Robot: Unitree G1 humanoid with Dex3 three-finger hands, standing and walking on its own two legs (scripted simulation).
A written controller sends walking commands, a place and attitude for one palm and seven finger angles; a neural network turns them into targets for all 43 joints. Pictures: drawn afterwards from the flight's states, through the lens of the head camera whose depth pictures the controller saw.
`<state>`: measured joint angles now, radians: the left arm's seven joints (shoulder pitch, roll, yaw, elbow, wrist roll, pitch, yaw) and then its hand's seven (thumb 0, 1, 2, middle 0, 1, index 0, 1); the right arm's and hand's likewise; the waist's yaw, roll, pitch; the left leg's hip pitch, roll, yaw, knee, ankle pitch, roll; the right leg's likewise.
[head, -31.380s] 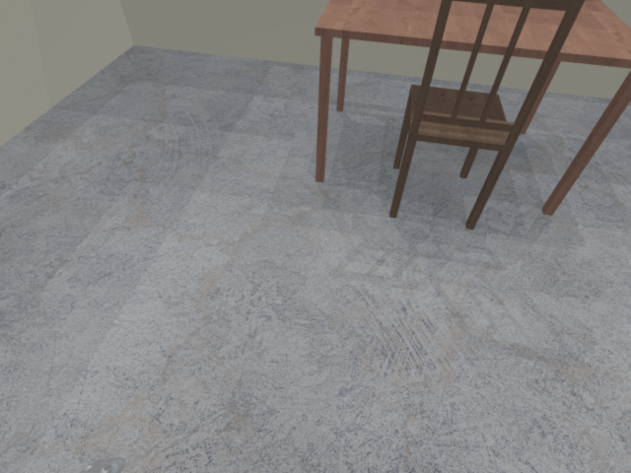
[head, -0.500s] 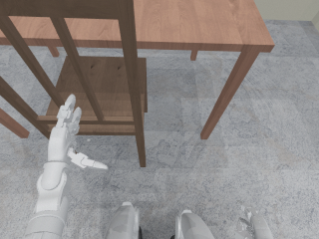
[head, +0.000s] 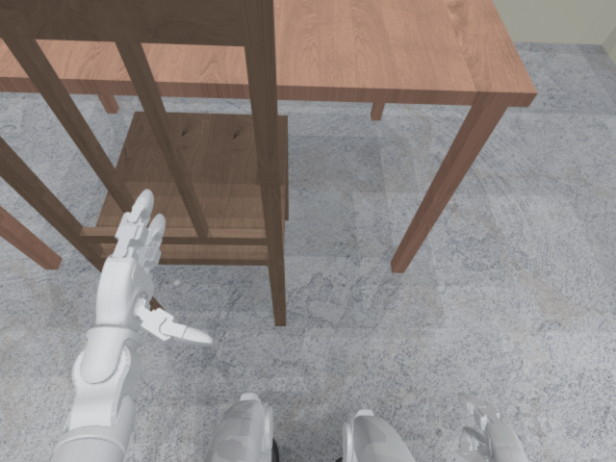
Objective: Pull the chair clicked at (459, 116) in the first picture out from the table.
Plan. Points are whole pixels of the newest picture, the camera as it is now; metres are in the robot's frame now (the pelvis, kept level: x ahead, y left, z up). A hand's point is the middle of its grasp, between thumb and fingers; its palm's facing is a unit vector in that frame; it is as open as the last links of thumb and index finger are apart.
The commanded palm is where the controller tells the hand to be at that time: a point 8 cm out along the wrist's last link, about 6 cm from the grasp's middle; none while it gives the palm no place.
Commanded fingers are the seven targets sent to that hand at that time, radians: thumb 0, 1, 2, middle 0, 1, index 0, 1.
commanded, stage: aim the fingers beside a spindle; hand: left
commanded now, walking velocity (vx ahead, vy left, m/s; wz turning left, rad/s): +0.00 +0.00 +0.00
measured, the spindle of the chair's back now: (100, 163) +0.49 +0.30 +0.06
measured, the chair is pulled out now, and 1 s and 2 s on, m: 0.00 0.00 0.00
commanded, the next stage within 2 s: push the fingers through the gap in 1.76 s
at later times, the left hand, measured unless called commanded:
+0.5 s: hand (193, 285) +0.34 +0.16 +0.00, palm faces +0.01 -1.00 -0.01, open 16.9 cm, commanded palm +0.32 +0.21 +0.02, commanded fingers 0.00 -0.50 0.30 -0.06 -0.08 -0.06 -0.08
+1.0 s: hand (182, 276) +0.34 +0.17 +0.03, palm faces +0.03 -1.00 -0.05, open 16.9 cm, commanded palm +0.32 +0.22 +0.02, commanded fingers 0.00 -0.50 0.30 -0.06 -0.08 -0.06 -0.08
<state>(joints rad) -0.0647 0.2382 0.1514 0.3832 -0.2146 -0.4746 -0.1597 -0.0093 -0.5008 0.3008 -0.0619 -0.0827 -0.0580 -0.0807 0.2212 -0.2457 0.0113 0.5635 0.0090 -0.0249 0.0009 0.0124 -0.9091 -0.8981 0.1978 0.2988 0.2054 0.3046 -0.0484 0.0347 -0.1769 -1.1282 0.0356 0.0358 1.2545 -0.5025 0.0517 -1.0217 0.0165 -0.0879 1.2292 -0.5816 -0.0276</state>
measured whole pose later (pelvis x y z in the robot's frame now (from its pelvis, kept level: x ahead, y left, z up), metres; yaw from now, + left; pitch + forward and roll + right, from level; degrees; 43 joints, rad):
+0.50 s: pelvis -0.01 +0.00 +0.00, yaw +0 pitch +22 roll -3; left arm -0.14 0.22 0.13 0.48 -0.18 -0.45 -0.12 -0.01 -0.50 0.30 -0.06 -0.08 -0.06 -0.08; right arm 0.22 -0.25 0.02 0.55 0.01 -0.01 0.00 0.01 -0.91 -0.90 0.20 0.30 0.21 0.30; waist -0.06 0.03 -0.17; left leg -1.16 0.03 0.03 1.27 -0.50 0.05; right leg -1.05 0.01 -0.09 1.25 -0.58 -0.03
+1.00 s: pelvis +0.00 -0.01 +0.00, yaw +0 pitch +22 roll -3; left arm -0.09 0.24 0.15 0.40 -0.19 -0.51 -0.13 -0.01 -0.50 0.30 -0.06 -0.08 -0.06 -0.08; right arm 0.21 -0.25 0.01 0.58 0.00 -0.03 0.00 0.01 -0.91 -0.90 0.20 0.30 0.21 0.30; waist -0.05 0.03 -0.18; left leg -1.13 0.03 0.02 1.26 -0.51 0.04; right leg -1.02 0.02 -0.10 1.24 -0.59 -0.04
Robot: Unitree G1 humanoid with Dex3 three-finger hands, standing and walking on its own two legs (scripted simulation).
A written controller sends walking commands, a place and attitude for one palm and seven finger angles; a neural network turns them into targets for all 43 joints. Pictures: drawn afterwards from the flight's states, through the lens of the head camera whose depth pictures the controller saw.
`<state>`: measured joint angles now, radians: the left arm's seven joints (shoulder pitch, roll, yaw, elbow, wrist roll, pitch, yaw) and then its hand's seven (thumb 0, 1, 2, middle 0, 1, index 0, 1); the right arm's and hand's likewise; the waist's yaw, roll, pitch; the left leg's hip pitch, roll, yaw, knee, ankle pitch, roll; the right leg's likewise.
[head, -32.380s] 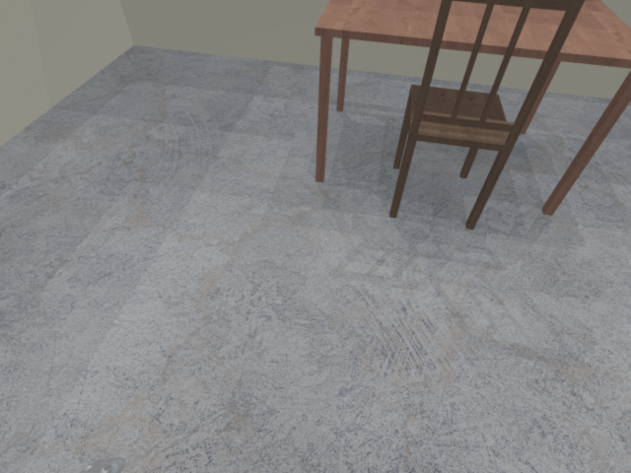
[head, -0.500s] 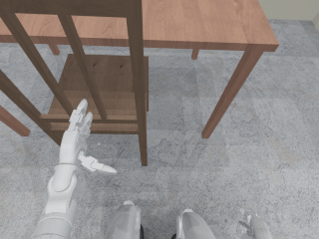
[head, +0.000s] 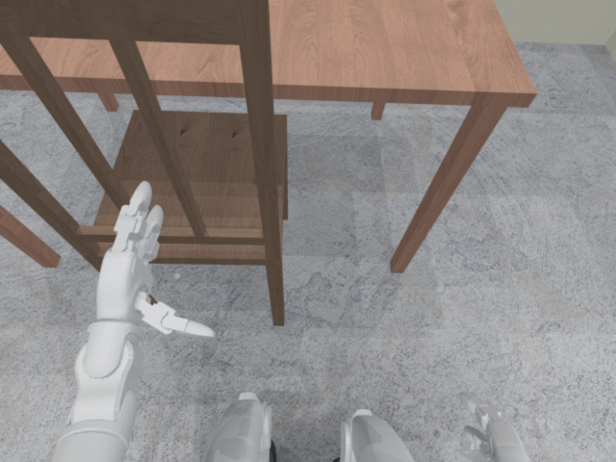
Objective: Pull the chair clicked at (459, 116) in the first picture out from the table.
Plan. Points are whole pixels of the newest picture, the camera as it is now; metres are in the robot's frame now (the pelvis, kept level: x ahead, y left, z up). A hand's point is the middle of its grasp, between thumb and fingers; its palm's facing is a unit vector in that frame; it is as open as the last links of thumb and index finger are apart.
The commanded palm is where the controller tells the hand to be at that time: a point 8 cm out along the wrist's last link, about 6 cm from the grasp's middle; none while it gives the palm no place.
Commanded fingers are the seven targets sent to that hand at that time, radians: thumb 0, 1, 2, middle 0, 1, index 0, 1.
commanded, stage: aim the fingers beside a spindle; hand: left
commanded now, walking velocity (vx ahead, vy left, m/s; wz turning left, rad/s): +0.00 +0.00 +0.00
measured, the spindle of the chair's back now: (96, 161) +0.49 +0.30 +0.06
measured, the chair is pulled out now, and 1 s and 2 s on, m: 0.00 0.00 0.00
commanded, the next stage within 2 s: push the fingers through the gap in 0.76 s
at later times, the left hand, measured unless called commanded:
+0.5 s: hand (184, 288) +0.33 +0.17 +0.01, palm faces -0.02 -1.00 +0.00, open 17.0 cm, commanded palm +0.31 +0.22 +0.02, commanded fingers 0.00 -0.50 0.30 -0.06 -0.08 -0.06 -0.08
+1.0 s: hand (181, 274) +0.34 +0.17 +0.02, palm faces +0.03 -1.00 -0.04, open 16.9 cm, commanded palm +0.32 +0.22 +0.02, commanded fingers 0.00 -0.50 0.30 -0.06 -0.08 -0.06 -0.08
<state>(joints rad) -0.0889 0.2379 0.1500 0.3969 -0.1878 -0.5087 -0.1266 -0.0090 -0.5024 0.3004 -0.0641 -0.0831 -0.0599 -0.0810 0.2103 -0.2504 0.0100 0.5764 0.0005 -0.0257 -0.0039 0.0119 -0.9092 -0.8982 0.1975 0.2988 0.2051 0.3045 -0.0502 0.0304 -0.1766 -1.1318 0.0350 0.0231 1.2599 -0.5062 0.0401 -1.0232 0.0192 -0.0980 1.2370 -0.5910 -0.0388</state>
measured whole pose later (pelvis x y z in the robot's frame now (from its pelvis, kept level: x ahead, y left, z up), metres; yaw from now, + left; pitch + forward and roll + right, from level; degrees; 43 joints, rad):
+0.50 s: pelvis +0.00 +0.00 +0.00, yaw +0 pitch +22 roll -3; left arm -0.10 0.23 0.14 0.45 -0.21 -0.44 -0.16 -0.01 -0.50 0.30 -0.06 -0.08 -0.06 -0.08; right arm 0.22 -0.25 0.02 0.56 0.01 -0.02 0.00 0.01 -0.91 -0.90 0.20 0.30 0.21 0.30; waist -0.06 0.03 -0.17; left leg -1.15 0.04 0.02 1.27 -0.50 0.05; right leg -1.04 0.02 -0.10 1.25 -0.59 -0.03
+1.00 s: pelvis -0.01 +0.01 -0.01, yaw +0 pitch +22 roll -3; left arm -0.13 0.22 0.14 0.43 -0.16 -0.51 -0.08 -0.01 -0.50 0.30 -0.07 -0.08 -0.06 -0.08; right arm 0.21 -0.24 0.02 0.57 -0.01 -0.02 0.00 0.01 -0.91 -0.90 0.20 0.30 0.21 0.30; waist -0.06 0.03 -0.18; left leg -1.16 0.03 0.03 1.28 -0.51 0.05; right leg -1.05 0.02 -0.09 1.26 -0.59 -0.03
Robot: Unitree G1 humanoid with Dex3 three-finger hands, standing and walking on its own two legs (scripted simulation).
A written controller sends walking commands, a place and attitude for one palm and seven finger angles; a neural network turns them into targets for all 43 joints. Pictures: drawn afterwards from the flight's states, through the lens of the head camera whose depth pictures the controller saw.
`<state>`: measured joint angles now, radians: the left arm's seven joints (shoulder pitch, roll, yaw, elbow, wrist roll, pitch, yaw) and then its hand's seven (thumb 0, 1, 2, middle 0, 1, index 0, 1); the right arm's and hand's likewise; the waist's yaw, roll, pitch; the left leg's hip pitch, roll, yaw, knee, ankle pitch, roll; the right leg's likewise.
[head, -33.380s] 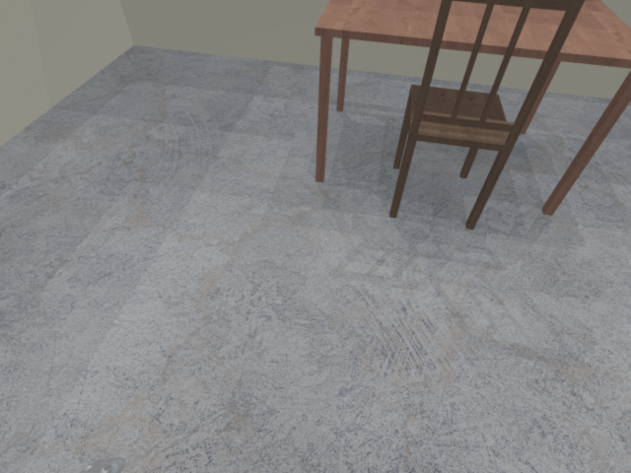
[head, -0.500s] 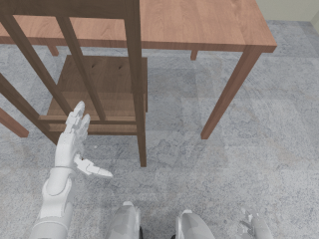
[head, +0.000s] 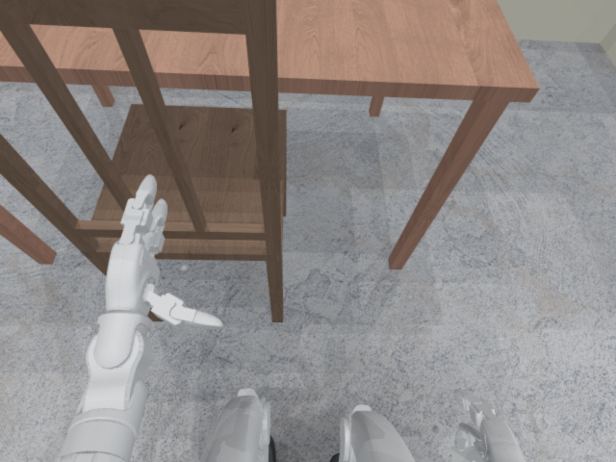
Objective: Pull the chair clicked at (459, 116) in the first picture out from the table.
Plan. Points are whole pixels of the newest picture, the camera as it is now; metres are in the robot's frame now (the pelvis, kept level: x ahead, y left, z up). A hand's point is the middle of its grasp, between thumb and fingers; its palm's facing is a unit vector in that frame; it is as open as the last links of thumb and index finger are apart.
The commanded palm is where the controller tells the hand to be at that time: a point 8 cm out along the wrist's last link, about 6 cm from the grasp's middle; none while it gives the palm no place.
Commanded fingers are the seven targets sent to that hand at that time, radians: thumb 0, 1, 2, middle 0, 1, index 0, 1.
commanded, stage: push the fingers through the gap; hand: left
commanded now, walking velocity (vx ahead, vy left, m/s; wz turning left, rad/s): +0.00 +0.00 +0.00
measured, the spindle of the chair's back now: (96, 154) +0.49 +0.30 +0.06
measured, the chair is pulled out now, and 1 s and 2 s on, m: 0.00 0.00 0.00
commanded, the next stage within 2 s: hook a spindle and tug to test in 1.46 s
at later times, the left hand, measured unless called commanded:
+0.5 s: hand (192, 239) +0.39 +0.16 +0.02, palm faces +0.03 -1.00 -0.06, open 16.9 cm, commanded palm +0.38 +0.21 +0.02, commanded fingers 0.00 -0.50 0.30 -0.06 -0.08 -0.06 -0.08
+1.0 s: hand (192, 204) +0.44 +0.17 +0.02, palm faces +0.03 -1.00 -0.04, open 16.9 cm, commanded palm +0.42 +0.21 +0.02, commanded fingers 0.00 -0.50 0.30 -0.06 -0.08 -0.06 -0.08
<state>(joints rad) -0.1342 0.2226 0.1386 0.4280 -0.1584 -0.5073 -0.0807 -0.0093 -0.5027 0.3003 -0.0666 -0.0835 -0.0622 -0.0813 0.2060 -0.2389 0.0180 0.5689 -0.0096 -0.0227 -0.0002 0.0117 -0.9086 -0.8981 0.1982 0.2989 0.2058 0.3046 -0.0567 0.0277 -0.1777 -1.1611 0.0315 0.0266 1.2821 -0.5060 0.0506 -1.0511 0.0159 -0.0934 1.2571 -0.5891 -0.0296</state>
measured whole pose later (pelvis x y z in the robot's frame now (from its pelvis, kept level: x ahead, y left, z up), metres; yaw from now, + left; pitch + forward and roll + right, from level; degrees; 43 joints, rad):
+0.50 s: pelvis +0.00 +0.00 +0.00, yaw +0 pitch +23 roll -3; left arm -0.34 0.27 0.19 0.63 -0.15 -0.49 -0.09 -0.01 -0.50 0.30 -0.06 -0.08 -0.07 -0.09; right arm 0.23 -0.25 0.02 0.61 -0.01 0.00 0.00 0.01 -0.91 -0.90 0.20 0.30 0.21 0.30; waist -0.08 0.03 -0.17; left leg -1.19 0.04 0.02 1.29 -0.50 0.04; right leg -1.08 0.02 -0.10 1.26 -0.59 -0.04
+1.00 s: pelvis +0.00 +0.00 +0.00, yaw -1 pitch +24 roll -3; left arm -0.55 0.34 0.27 0.87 -0.14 -0.50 -0.14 -0.01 -0.50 0.30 -0.06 -0.08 -0.06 -0.08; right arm 0.28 -0.25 0.02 0.63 -0.01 0.04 0.01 0.01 -0.91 -0.90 0.20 0.30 0.21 0.30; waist -0.12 0.04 -0.17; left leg -1.21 0.04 0.03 1.29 -0.50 0.05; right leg -1.11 0.03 -0.09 1.26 -0.58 -0.03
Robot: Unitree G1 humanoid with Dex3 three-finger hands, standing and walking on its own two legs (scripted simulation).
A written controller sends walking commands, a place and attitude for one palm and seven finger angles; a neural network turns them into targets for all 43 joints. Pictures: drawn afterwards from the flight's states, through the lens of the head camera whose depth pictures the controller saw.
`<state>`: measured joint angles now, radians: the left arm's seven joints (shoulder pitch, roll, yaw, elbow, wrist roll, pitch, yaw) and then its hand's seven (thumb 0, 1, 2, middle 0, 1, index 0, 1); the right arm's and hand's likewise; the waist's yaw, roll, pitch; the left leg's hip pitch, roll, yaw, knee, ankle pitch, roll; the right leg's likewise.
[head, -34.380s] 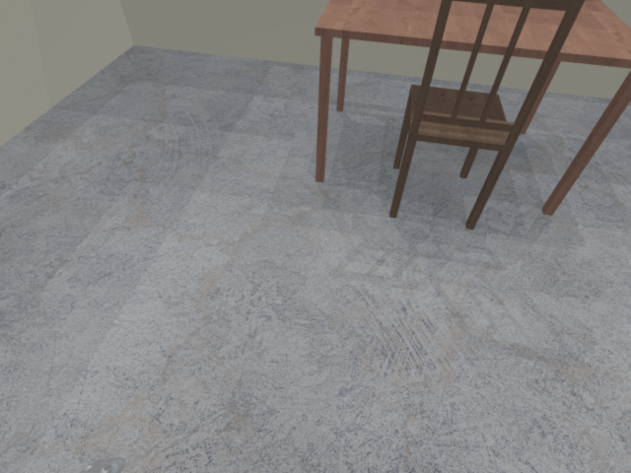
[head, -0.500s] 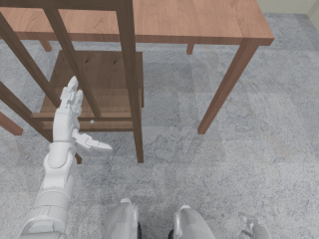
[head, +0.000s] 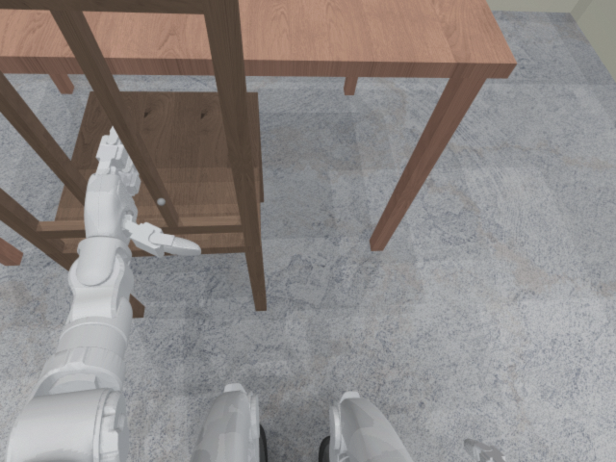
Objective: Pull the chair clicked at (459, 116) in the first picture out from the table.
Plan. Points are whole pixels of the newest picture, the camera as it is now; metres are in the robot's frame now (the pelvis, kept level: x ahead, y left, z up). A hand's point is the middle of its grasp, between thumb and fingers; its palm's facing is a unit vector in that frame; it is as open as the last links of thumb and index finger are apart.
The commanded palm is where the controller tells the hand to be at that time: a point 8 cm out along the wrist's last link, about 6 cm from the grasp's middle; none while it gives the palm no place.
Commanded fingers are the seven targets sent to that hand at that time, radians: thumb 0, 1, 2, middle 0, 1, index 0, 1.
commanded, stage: push the fingers through the gap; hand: left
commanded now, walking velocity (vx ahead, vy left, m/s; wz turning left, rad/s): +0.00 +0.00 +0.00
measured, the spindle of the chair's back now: (50, 151) +0.49 +0.31 +0.07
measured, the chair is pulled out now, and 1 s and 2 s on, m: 0.00 0.00 0.02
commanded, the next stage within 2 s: hook a spindle and tug to test in 0.46 s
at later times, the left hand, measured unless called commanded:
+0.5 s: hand (171, 196) +0.45 +0.17 +0.03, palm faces +0.06 -1.00 -0.04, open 17.0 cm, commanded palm +0.43 +0.21 +0.03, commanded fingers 0.00 -0.50 0.30 -0.06 -0.08 -0.06 -0.08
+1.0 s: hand (167, 193) +0.45 +0.18 +0.02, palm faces +0.07 -1.00 -0.03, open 14.4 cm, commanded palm +0.43 +0.21 +0.03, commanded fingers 0.00 -0.05 0.49 -0.46 -1.34 -0.46 -1.34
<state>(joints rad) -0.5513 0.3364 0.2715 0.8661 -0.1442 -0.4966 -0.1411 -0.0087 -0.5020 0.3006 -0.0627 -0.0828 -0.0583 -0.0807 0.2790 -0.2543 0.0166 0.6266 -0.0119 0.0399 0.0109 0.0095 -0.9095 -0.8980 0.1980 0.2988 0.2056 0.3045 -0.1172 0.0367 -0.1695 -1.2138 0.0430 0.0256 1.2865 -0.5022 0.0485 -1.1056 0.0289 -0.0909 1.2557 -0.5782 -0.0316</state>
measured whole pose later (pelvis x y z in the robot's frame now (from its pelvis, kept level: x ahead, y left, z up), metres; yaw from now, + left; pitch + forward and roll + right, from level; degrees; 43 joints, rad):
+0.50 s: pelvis +0.00 +0.01 +0.00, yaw +0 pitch +25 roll -3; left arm -0.57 0.29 0.26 0.89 -0.10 -0.53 -0.06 -0.01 -0.50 0.30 -0.06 -0.08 -0.06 -0.08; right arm 0.29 -0.24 0.02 0.61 -0.03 0.09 0.03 0.01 -0.91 -0.90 0.20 0.30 0.21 0.30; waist -0.12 0.04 -0.17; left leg -1.21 0.04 0.04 1.27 -0.50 0.06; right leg -1.11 0.03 -0.08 1.24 -0.57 -0.02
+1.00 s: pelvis +0.00 +0.00 +0.00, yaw +0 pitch +25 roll -3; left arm -0.59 0.33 0.29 0.91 -0.12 -0.52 -0.11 -0.01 -0.43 0.33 -0.30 -0.83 -0.29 -0.82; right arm 0.28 -0.25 0.02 0.61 -0.02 0.09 0.02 0.01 -0.91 -0.90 0.20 0.30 0.21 0.30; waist -0.13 0.03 -0.17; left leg -1.22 0.05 0.03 1.28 -0.51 0.05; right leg -1.11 0.03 -0.09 1.25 -0.58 -0.03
